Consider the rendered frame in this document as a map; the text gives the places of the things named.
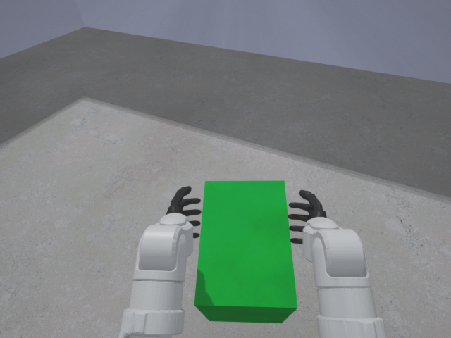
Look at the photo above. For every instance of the robot left hand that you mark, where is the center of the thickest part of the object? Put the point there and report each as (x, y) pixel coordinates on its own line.
(177, 204)

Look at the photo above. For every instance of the robot right hand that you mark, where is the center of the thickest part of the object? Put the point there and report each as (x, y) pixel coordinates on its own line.
(315, 209)

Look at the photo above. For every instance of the robot left forearm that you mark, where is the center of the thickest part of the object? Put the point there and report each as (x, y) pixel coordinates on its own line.
(157, 294)

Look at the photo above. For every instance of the carton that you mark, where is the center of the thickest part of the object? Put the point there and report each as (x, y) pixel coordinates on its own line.
(245, 270)

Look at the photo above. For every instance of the robot right forearm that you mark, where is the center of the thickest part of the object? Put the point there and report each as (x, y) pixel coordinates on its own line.
(340, 265)

